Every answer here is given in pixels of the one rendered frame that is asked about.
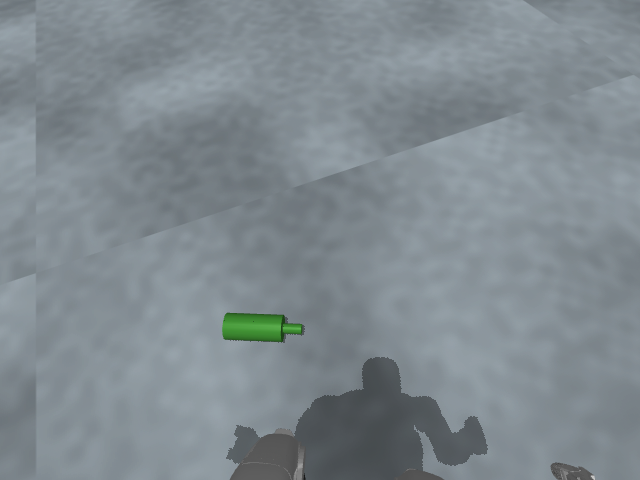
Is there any right robot hand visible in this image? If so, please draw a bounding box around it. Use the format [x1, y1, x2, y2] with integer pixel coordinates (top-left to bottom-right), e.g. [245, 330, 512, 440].
[551, 463, 595, 480]

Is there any bottle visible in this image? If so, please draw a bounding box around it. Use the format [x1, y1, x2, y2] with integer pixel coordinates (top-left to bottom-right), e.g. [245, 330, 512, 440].
[222, 313, 302, 342]

